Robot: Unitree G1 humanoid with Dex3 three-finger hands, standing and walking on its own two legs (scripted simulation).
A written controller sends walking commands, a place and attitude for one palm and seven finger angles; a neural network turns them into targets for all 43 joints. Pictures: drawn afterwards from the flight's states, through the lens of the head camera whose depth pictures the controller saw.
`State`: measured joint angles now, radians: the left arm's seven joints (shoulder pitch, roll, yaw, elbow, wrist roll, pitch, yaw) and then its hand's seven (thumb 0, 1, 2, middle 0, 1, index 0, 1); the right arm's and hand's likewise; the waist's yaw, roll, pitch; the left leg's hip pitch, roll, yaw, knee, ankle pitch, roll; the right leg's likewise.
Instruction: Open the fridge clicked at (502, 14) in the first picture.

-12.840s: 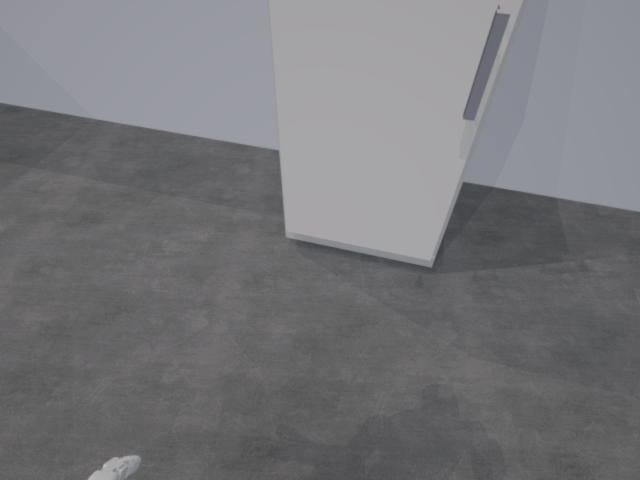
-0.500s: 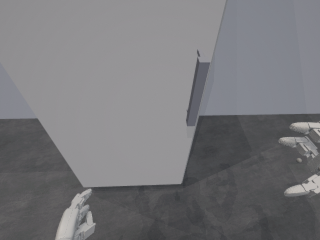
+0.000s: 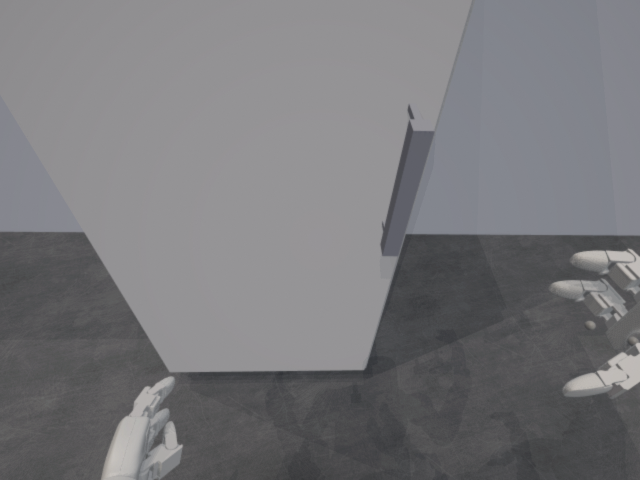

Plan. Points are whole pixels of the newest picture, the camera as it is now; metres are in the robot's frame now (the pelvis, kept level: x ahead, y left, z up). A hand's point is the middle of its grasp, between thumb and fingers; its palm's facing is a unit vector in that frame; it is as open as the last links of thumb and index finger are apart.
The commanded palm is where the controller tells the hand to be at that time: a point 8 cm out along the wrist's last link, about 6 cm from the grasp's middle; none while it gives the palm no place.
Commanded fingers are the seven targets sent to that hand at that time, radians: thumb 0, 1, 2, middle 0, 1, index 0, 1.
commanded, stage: raise the hand to about handle height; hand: right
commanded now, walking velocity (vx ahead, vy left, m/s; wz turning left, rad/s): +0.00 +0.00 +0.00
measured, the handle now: (400, 186) +0.52 -0.10 +0.09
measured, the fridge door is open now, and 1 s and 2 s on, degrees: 0 0 0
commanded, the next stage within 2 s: move the hooked fingers beside the handle in 0.02 s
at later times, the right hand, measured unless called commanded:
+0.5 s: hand (550, 291) +0.31 -0.24 +0.12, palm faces -0.04 +1.00 -0.04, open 14.0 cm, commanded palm +0.29 -0.30 +0.12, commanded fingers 0.00 0.50 -0.30 0.30 1.20 0.30 1.20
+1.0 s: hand (499, 247) +0.38 -0.21 +0.11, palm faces -0.07 +1.00 -0.01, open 14.0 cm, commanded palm +0.36 -0.26 +0.11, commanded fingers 0.00 0.50 -0.30 0.30 1.20 0.30 1.20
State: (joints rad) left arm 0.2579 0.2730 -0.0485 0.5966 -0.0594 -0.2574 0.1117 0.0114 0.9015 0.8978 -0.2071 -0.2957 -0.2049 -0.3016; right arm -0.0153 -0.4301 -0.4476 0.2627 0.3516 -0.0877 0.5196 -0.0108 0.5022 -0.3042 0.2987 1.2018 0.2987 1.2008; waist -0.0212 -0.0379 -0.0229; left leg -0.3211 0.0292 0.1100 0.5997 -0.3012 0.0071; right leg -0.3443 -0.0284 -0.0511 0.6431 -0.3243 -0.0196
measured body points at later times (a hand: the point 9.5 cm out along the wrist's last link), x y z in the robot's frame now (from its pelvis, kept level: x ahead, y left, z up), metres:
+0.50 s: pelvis -0.01 +0.00 +0.00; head +0.00 +0.01 +0.45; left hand +0.14 +0.25 -0.08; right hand +0.31 -0.30 +0.12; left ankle +0.01 +0.12 -0.73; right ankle +0.01 -0.10 -0.73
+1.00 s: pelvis +0.00 +0.00 +0.00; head +0.03 +0.01 +0.45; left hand +0.11 +0.26 -0.10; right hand +0.38 -0.26 +0.11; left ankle +0.01 +0.12 -0.73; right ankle +0.01 -0.10 -0.73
